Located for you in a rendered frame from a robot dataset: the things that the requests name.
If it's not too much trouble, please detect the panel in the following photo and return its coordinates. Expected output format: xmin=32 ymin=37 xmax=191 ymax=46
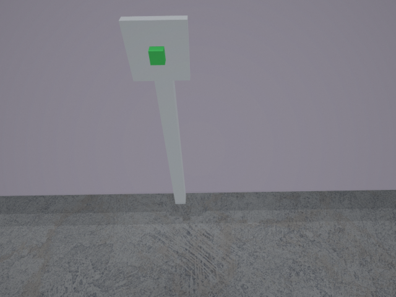
xmin=119 ymin=15 xmax=191 ymax=204

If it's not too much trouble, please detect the button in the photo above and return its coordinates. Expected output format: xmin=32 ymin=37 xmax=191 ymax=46
xmin=148 ymin=46 xmax=166 ymax=65

